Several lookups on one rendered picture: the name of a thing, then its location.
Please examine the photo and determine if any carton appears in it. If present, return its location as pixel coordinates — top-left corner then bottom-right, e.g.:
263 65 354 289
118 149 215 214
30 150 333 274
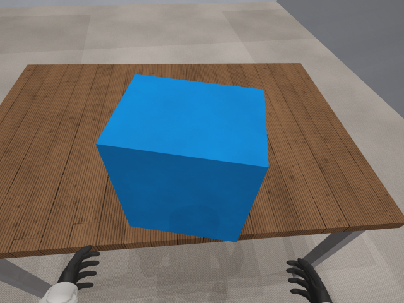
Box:
96 74 269 242

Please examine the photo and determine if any table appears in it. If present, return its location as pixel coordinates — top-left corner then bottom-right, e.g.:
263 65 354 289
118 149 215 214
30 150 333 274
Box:
0 63 404 298

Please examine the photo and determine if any robot right hand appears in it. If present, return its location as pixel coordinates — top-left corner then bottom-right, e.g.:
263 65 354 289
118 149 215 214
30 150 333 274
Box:
286 258 332 303

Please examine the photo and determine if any robot left forearm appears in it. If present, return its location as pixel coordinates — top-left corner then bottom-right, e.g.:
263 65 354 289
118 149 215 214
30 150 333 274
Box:
39 282 78 303

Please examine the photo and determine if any robot left hand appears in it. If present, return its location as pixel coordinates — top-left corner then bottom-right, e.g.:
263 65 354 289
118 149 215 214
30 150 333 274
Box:
57 245 100 290

